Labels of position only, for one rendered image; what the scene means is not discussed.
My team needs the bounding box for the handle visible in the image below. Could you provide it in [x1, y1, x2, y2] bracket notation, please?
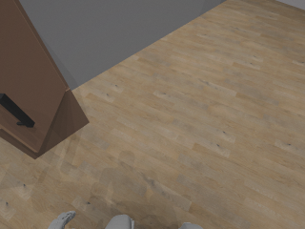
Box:
[0, 94, 35, 128]

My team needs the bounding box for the left robot thigh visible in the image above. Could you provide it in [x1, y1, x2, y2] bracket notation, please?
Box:
[105, 215, 134, 229]

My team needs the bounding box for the cupboard door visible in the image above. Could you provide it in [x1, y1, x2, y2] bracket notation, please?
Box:
[0, 0, 66, 153]

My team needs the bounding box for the robot left hand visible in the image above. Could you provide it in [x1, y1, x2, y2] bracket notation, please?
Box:
[48, 211, 76, 229]

